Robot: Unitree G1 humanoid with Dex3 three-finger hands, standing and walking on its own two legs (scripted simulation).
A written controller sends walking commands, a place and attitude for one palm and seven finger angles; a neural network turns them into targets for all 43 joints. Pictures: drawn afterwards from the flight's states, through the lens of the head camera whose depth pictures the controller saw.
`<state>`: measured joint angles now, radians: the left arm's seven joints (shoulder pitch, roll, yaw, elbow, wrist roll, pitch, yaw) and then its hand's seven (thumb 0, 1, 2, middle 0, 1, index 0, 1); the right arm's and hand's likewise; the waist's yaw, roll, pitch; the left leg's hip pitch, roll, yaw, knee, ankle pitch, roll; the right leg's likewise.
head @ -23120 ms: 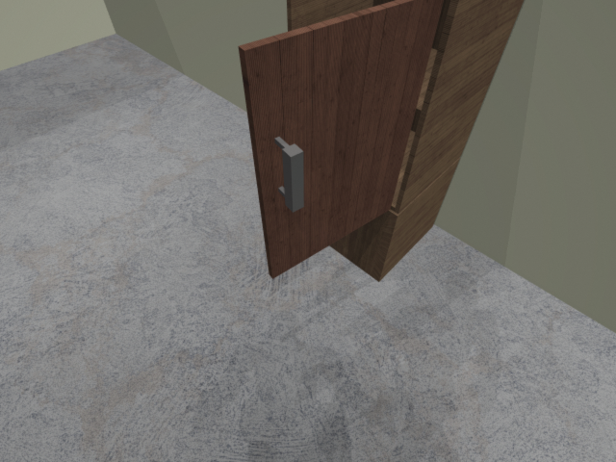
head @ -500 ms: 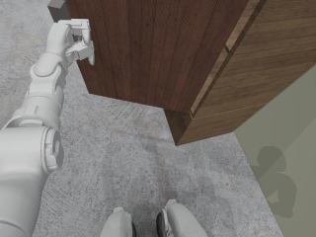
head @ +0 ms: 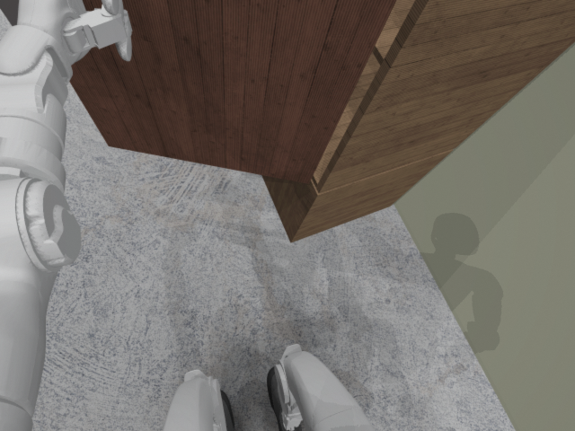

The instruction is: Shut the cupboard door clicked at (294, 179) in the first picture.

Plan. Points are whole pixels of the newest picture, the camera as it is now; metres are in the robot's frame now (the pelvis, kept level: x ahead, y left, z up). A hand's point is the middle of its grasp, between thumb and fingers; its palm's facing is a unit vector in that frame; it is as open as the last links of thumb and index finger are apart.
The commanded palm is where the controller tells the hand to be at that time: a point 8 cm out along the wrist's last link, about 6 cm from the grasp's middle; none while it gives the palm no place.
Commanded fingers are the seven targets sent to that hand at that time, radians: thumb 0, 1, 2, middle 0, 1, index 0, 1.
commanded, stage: push the door shut along its arc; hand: left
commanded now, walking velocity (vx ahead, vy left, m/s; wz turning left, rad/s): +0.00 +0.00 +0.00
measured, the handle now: out of the picture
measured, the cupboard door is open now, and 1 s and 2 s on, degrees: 60 55 55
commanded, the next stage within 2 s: pull the fist back off the door in 0.22 s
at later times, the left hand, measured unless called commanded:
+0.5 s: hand (132, 4) +0.62 +0.07 +0.12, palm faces +0.04 -0.99 +0.10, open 3.0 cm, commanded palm +0.60 +0.09 +0.11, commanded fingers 0.00 0.90 0.90 -1.30 -1.50 -1.30 -1.50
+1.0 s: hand (137, 52) +0.56 +0.07 +0.11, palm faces +0.03 -1.00 -0.05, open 3.1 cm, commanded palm +0.52 +0.11 +0.11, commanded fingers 0.00 0.90 0.90 -1.30 -1.50 -1.30 -1.50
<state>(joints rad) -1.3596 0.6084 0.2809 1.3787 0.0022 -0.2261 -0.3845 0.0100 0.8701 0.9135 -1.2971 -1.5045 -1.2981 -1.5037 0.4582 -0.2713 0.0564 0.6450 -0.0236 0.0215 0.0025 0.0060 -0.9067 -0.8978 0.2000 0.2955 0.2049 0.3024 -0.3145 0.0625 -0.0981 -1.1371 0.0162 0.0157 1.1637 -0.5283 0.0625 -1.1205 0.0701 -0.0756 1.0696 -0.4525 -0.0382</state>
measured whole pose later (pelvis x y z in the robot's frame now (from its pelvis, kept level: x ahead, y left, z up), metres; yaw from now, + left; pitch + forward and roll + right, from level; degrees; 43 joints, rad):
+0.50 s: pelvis +0.00 -0.01 -0.01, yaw +1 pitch +31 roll -5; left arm -1.46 0.46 0.34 1.38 0.03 -0.19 0.08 0.01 0.79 0.90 -1.30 -1.50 -1.30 -1.50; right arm 0.47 -0.26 0.05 0.64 -0.10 -0.03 0.08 0.00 -0.91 -0.90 0.20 0.30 0.20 0.30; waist -0.31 0.07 -0.12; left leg -1.22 0.01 -0.02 1.20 -0.52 0.05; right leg -1.19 0.06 -0.11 1.09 -0.45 -0.05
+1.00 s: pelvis +0.01 -0.02 +0.03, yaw +1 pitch +24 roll -2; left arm -1.10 0.35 0.27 1.29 0.01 -0.34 0.08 0.02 0.90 0.90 -1.30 -1.50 -1.30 -1.50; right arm 0.51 -0.27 0.01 0.66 -0.05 0.03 0.11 0.01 -0.91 -0.90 0.20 0.30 0.20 0.30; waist -0.24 0.06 -0.13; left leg -0.96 0.01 0.02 1.02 -0.48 0.04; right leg -0.96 0.07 -0.07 0.95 -0.42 -0.06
